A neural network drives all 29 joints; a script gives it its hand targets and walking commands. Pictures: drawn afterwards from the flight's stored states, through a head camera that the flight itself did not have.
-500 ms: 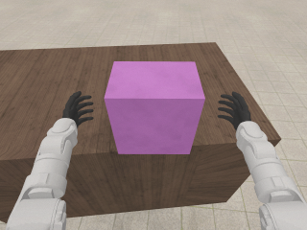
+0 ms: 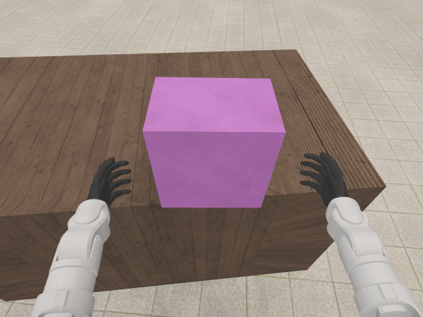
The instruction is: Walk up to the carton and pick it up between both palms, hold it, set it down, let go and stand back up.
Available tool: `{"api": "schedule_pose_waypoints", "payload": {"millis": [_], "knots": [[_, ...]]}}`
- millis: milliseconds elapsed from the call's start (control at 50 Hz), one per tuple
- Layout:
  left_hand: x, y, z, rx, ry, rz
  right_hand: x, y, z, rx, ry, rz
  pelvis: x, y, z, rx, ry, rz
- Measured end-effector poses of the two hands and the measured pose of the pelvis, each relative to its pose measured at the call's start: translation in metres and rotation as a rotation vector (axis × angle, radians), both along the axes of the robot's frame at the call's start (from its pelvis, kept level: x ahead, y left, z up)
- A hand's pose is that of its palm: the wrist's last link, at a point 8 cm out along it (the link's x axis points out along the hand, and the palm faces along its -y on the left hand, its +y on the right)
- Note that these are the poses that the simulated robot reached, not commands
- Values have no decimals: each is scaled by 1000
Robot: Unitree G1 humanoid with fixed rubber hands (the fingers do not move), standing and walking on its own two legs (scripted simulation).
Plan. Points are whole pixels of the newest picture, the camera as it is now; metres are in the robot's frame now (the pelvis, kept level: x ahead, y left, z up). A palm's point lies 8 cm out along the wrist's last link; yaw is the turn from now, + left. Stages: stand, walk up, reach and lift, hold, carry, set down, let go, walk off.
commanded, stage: set down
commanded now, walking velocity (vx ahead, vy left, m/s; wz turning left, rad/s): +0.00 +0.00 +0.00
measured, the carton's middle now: (212, 147) +0.45 +0.00 +0.05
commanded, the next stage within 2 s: let go in 1.82 s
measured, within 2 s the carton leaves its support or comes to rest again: neither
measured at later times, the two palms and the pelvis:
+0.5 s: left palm (103, 233) +0.27 +0.21 +0.00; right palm (327, 222) +0.27 -0.22 +0.02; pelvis +0.02 +0.00 +0.00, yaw +0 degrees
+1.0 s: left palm (99, 268) +0.22 +0.22 -0.04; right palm (320, 255) +0.23 -0.21 -0.03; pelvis +0.03 +0.00 +0.00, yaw -1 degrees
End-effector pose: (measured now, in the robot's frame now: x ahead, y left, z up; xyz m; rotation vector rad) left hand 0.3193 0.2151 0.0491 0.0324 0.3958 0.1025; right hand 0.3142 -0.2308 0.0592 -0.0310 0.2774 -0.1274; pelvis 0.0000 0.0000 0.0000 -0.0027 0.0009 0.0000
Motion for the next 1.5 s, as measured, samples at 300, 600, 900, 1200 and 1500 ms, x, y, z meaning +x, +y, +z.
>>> {"api": "schedule_pose_waypoints", "payload": {"millis": [300,600,900,1200,1500], "knots": [[-28,-5,-27,-7,18,17,-22,4,-21,4,9,6,10,-1,1,6,-24,-10],[-66,-2,-56,12,61,22,-54,13,-56,-11,85,19,23,-1,2,7,-43,-6],[-92,2,-80,28,122,23,-77,21,-84,-33,170,31,26,3,1,4,-57,-9],[-121,8,-102,51,243,34,-105,18,-107,-58,280,40,27,4,1,4,-74,-11],[-131,8,-114,72,318,25,-119,13,-119,-76,332,39,23,3,0,4,-77,-15]]}}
